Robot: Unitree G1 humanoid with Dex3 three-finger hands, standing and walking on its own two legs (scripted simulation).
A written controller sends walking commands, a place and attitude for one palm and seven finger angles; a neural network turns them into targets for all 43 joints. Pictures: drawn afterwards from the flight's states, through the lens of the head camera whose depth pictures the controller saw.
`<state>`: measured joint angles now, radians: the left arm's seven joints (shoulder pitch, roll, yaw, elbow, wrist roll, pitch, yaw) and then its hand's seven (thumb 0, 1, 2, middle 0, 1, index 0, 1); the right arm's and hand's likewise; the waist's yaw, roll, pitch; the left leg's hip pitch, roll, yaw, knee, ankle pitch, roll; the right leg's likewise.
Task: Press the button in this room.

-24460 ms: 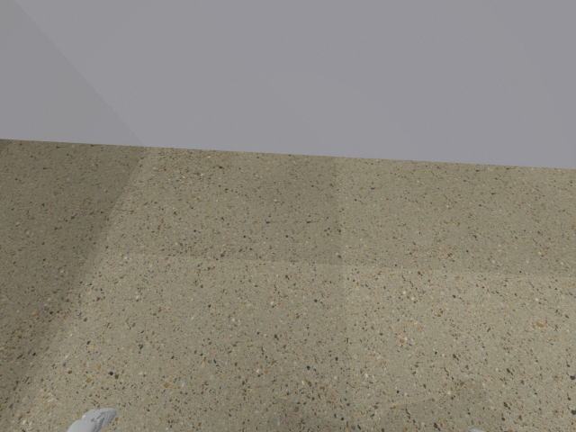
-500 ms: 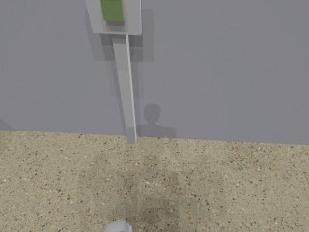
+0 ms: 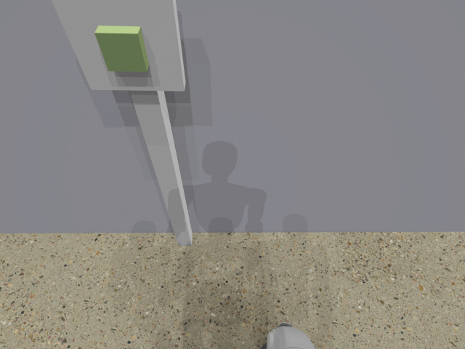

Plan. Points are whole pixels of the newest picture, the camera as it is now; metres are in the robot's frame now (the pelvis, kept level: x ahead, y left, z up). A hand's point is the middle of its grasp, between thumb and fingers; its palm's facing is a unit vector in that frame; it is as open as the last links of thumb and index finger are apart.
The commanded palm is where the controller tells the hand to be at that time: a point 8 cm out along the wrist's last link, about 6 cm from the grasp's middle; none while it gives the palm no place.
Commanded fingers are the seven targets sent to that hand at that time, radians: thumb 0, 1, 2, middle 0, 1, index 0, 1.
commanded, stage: come to a stop and stand still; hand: left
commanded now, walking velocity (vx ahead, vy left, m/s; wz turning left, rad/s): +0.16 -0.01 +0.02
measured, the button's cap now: (124, 48) +0.56 +0.22 +0.20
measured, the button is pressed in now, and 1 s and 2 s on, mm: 0 0 0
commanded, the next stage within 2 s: none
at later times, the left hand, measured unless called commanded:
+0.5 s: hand out of the picture +0.10 +0.20 -0.17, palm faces +0.08 -0.95 -0.29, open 7.3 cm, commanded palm none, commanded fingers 0.00 0.90 0.90 -0.20 -0.30 -0.20 -0.30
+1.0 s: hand out of the picture +0.05 +0.21 -0.18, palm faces -0.01 -0.98 -0.18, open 7.4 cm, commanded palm none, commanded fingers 0.00 0.90 0.90 -0.20 -0.30 -0.20 -0.30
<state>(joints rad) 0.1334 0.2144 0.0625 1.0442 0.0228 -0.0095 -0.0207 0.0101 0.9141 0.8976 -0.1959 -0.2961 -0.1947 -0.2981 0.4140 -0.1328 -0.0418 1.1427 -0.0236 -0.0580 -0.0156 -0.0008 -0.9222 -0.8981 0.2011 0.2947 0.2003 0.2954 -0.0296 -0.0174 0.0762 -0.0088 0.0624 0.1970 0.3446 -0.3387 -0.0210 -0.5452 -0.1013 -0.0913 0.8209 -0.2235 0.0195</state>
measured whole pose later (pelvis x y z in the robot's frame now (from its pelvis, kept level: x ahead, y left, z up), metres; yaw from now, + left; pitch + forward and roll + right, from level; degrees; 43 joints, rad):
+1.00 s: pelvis +0.03 +0.02 +0.01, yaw -1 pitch +1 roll -1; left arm 0.22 0.23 0.06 1.10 0.01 0.06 -0.01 0.01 0.91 0.90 -0.20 -0.30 -0.20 -0.30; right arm 0.31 -0.15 -0.04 1.09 -0.03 -0.01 -0.04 0.01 -0.91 -0.90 0.20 0.30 0.20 0.30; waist -0.04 -0.03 0.08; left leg -0.19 0.08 0.07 0.42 -0.24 -0.02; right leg -0.31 -0.03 -0.02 0.76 -0.43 0.06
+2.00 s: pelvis +0.03 -0.02 +0.01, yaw +1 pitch -2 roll +0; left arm 0.30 0.13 -0.01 1.16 0.01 -0.01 0.03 0.01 0.91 0.90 -0.20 -0.30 -0.20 -0.30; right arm 0.26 -0.13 -0.01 1.16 0.00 -0.01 -0.03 0.01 -0.91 -0.90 0.20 0.29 0.20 0.30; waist 0.01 0.00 0.05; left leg -0.13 0.07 0.09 0.39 -0.22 -0.04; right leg -0.09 -0.01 -0.08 0.38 -0.25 -0.01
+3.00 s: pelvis +0.02 +0.00 +0.00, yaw +0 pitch -1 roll +1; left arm 0.27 0.17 -0.02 1.09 0.01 0.00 0.02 0.01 0.91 0.90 -0.20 -0.30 -0.20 -0.30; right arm 0.26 -0.20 0.02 1.05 -0.01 -0.01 -0.01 0.01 -0.93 -0.90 0.20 0.29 0.20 0.30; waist 0.01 0.02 0.02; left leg -0.19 0.03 0.11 0.47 -0.25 0.00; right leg -0.19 -0.06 -0.05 0.51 -0.30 0.02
